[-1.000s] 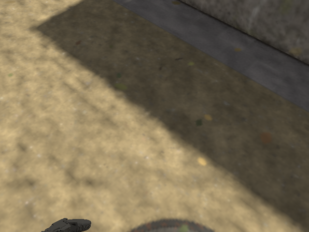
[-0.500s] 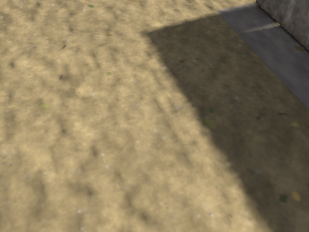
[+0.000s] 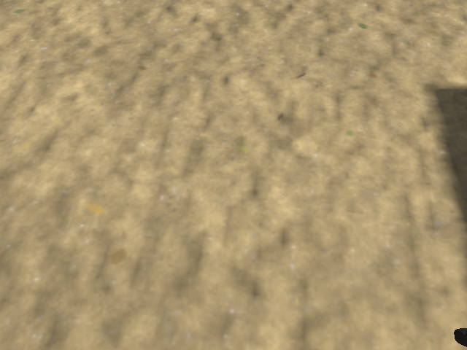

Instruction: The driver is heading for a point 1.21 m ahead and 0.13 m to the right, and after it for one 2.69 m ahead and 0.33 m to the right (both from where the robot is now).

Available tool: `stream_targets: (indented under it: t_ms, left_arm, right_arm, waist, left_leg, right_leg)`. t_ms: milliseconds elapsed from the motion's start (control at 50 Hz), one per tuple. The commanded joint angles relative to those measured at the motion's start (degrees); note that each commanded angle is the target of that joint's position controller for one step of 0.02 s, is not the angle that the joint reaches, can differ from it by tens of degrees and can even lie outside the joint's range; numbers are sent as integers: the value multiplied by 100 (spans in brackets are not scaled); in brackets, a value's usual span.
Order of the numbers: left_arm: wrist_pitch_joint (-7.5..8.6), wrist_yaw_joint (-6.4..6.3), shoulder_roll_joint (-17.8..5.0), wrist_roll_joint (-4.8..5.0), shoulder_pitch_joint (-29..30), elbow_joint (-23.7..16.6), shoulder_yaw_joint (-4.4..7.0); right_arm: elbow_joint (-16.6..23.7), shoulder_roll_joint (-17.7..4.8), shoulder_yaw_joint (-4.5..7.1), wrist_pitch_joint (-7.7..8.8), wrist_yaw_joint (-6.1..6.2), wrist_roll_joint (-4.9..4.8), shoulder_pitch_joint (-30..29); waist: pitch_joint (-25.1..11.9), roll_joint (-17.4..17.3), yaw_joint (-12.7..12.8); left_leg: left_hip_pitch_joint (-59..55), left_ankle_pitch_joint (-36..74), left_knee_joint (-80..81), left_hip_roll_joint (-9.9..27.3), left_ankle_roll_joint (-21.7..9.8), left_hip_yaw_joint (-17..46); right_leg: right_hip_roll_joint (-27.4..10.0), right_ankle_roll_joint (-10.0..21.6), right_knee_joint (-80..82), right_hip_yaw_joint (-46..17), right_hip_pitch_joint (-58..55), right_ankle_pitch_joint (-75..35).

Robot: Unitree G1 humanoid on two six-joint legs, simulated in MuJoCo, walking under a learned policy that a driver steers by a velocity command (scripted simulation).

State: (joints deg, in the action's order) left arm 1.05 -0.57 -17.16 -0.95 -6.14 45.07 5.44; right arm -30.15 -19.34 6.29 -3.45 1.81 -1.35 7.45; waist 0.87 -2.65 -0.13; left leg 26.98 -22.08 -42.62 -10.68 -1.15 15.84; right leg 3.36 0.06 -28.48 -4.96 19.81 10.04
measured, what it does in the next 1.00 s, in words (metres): walks ahead, turning right: left foot, then right foot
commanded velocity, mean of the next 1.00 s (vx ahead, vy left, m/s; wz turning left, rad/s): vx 0.75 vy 0.00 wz -0.24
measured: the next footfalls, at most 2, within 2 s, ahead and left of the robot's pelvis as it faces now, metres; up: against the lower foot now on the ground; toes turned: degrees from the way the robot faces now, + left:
left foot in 0.40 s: +0.08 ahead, +0.19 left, +0.00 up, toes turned +11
right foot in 0.84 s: +0.50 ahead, +0.01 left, +0.00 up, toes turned -15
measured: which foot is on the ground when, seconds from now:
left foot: up 0.00-0.38, down 0.40-0.84, up 0.86-1.00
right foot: down 0.00-0.38, up 0.40-0.82, down 0.84-1.00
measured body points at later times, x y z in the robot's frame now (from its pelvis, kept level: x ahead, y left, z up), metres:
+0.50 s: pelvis +0.11 +0.07 +0.00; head +0.11 +0.09 +0.45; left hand +0.12 +0.35 -0.13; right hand +0.27 -0.16 -0.08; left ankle +0.04 +0.18 -0.73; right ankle +0.08 -0.09 -0.66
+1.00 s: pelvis +0.47 +0.03 -0.01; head +0.50 +0.03 +0.43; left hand +0.60 +0.30 -0.14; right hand +0.54 -0.25 -0.10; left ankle +0.44 +0.22 -0.62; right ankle +0.46 +0.02 -0.73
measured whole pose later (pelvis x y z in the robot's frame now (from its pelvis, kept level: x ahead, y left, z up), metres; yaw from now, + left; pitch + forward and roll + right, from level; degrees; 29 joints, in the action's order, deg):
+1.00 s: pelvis +0.47 +0.03 -0.01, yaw -19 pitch +0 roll -1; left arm 0.3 0.9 -19.5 -0.8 -20.3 45.9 4.3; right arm -38.3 -13.1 -0.8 5.1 -0.2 3.8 10.6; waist 2.6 0.4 0.7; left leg 27.3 -19.0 -78.3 5.2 1.4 5.5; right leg 13.0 11.5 -32.5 1.7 16.0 16.4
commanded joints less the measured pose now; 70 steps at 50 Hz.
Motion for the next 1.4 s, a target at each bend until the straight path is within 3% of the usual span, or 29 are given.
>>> stream_targets:
  t_ms: [20, 80, 200, 240, 260, 320, 380, 400, 420, 440, 520, 640, 720, 760, 820, 840, 860, 880, 900, 940, 980, 1080, 1200, 1260, 1280, 1300, 1320, 1360, 1400]
  left_arm:
    - [67, -117, -643, -123, 576, -741, 147]
    - [57, -288, -735, 145, 166, -768, 117]
    - [296, -100, -921, 44, -1039, -557, 136]
    - [339, -56, -943, 84, -1047, -523, 123]
    - [271, 100, -943, -199, -1254, -397, 102]
    - [126, 241, -1070, -95, -979, -405, 153]
    - [65, 290, -606, -38, -837, -440, 39]
    - [127, 302, 20, -90, -446, -712, -144]
    - [218, 239, 237, 57, -270, -1030, -197]
    - [222, 244, -123, 24, -65, -1156, -129]
    - [34, 522, -480, -88, -754, -559, 19]
    - [-109, 643, -238, -62, 199, -803, -112]
    - [-102, 741, -125, -63, 928, -1095, -287]
    - [-121, 669, -122, -3, 854, -1159, -337]
    - [-102, 478, -746, 56, -1496, -597, -82]
    - [-53, 357, -1071, 7, -2559, -230, 110]
    - [-133, 233, -1435, 145, -2166, -192, 280]
    - [-205, 269, -2019, -39, -1689, -493, 347]
    - [-193, 221, -1743, 6, -1851, -562, 347]
    - [-45, 112, -1226, -6, -1747, -278, 204]
    - [114, 51, -1032, 6, -1306, -372, 80]
    - [317, 104, -971, 83, -1503, -345, 43]
    - [386, 76, -1083, 172, -1958, -24, 74]
    - [398, 45, -1487, -20, -1617, 34, 125]
    - [425, 38, -1268, -126, -1276, -9, 75]
    - [455, 50, -243, 23, -1942, -217, -157]
    - [497, 122, -269, 95, -2156, -258, -283]
    - [450, 152, -668, -108, -930, -397, -274]
    - [407, 228, -522, -280, -442, -725, -340]
  right_arm:
    - [368, -1118, 299, 147, -113, 40, 422]
    - [267, -732, 156, 95, -170, 50, 513]
    - [426, -237, -142, 388, -205, -13, -24]
    - [391, -129, -215, 502, -209, -17, -43]
    - [353, -173, -269, 344, -497, 545, -144]
    - [231, -196, -273, 361, -668, 349, 90]
    - [-363, -280, -226, 559, -383, 330, 1611]
    - [-466, -732, -151, 667, -291, 443, 2617]
    - [-362, -1465, -23, 700, -167, 503, 2603]
    - [-348, -1277, -26, 709, -115, 455, 2312]
    - [-367, -295, -350, 810, -103, 316, 1129]
    - [-1006, -133, -330, 988, -149, 353, 1674]
    - [-1374, -262, -299, 993, -71, 343, 1845]
    - [-1485, -542, -256, 959, -12, 344, 1894]
    - [-1374, -1113, -83, 697, 67, 449, 1403]
    - [-1287, -1094, -83, 675, 8, 428, 1220]
    - [-1180, -294, -266, 757, -124, 431, 979]
    - [-431, -162, -371, 927, -200, 294, 1153]
    - [-370, -494, -367, 1075, -195, 371, 547]
    - [-375, -368, -449, 1124, -175, 396, 425]
    - [-498, -275, -511, 861, -186, 600, 751]
    - [69, -51, -659, 663, -316, 503, -694]
    - [98, -107, -667, 769, -325, 379, -1076]
    - [-463, -742, -342, 795, -135, 292, 884]
    - [-817, -993, -200, 779, -2, 307, 2157]
    - [-934, -1514, -45, 831, 30, 547, 2636]
    - [-1009, -1388, -21, 782, -122, 460, 2299]
    - [-1013, -569, -133, 791, -252, 301, 1382]
    - [-1350, -242, -253, 803, -268, 297, 1569]
  waist:
    - [-482, 1369, -309]
    - [-457, 1043, -41]
    - [-137, 984, 485]
    - [-30, 1055, 428]
    - [-5, 721, 409]
    - [188, 1528, 190]
    - [-49, 338, -673]
    - [-477, -988, -1204]
    - [-346, -1584, -1104]
    - [-239, -861, -930]
    - [88, -580, -96]
    - [722, -250, -106]
    - [946, -43, -172]
    - [582, -190, -11]
    - [-759, -630, 1237]
    - [-1173, -290, 1670]
    - [-757, 1256, 1184]
    - [-1511, 1837, 542]
    - [-1413, 511, 891]
    - [-106, -353, 258]
    - [185, -254, -215]
    - [741, 81, 80]
    - [120, 479, 489]
    - [-1002, 688, -645]
    - [-1429, 634, -1308]
    - [-2127, -1130, -794]
    - [-2319, -1706, -569]
    - [-682, 56, -430]
    - [-147, 112, -147]
  left_leg:
    - [1152, -620, -2419, 742, 282, -548]
    - [1849, 500, -3275, 1100, 338, -1134]
    - [2074, 533, -2254, 1439, 350, -1325]
    - [1560, 621, -1489, 1485, 308, -1377]
    - [769, 558, -836, 1216, 221, -1547]
    - [-759, -31, 531, 1029, 52, -2063]
    - [-3388, 574, 1679, 971, -44, -1956]
    - [-4150, -1417, 2454, 2486, -6, -88]
    - [-3984, -2380, 3176, 3518, -205, 1842]
    - [-3577, -2686, 3191, 3684, -466, 2081]
    - [-2556, -424, 3430, 2582, -191, -487]
    - [-2722, 1379, 3769, 2451, -223, -2056]
    - [-2941, 3486, 3760, 2313, -29, -2977]
    - [-3224, 6998, 3074, 2341, 63, -3247]
    - [-3167, 9149, -12, 2701, -106, -3062]
    - [-2096, 7633, -1872, 2486, -137, -2998]
    - [-75, 959, -4124, 1242, 6, -2835]
    - [2105, -399, -5581, 596, 236, -1705]
    - [2469, 138, -5328, 1030, 136, -976]
    - [1969, 358, -4022, 1533, 153, -991]
    - [1266, 218, -3446, 1733, 301, -1039]
    - [785, 1455, -1027, 1746, 580, -1574]
    - [-331, 2991, 1130, 1150, 116, -1770]
    - [-2208, 1713, 1239, 860, -158, -1795]
    - [-3510, 1004, 955, 1238, -273, -1582]
    - [-5056, -663, 1142, 2906, -970, 1184]
    - [-5117, -1557, 2594, 3258, -1415, 3841]
    - [-3457, -1175, 2720, 2742, -1428, 2387]
    - [-2423, -215, 2814, 2233, -1292, 1535]
  right_leg:
    - [-2394, 1367, 1362, -2056, -927, -331]
    - [-1850, 814, 1616, -1156, -1364, 1538]
    - [-1963, 1003, 2055, -1032, -1570, 2713]
    - [-1979, 1046, 2176, -822, -1217, 2378]
    - [-1773, 875, 2258, -368, -704, 2315]
    - [-1483, 785, 2126, -149, 133, 2117]
    - [-1038, 714, 296, -24, 1462, 1975]
    - [-332, 519, -2132, 454, 2368, 2217]
    - [148, 533, -3416, 25, 3647, 1990]
    - [-328, 593, -3991, -419, 3917, 1341]
    - [-694, 147, -4114, 43, 2998, 68]
    - [-758, 256, -3707, 393, 3510, -776]
    - [-667, 693, -2291, 1308, 2763, -761]
    - [-184, 1008, -1770, 1841, 1712, -505]
    - [355, 1434, -1690, 1633, -746, 710]
    - [395, 1581, -977, 1082, -2403, 807]
    - [-452, 1703, -572, -429, -3219, 1291]
    - [-1633, 2849, 686, -3967, -4419, 1881]
    - [-1773, 2699, 1303, -4245, -4277, 1972]
    - [-1453, 2223, 1524, -3330, -2378, 1004]
    - [-922, 2060, 1565, -2392, -1124, 389]
    - [-216, 1792, 2006, -1591, 226, -583]
    - [-497, 1210, 1483, -1432, -1401, -3663]
    - [-653, 901, -887, -1304, -2009, -5492]
    - [-448, 850, -2458, -1008, -1181, -4736]
    - [349, 585, -5043, -548, 615, -267]
    - [711, 549, -5581, -487, 1719, 1520]
    - [-63, 621, -5159, -361, 2106, 668]
    - [-366, 508, -4488, -200, 1922, 730]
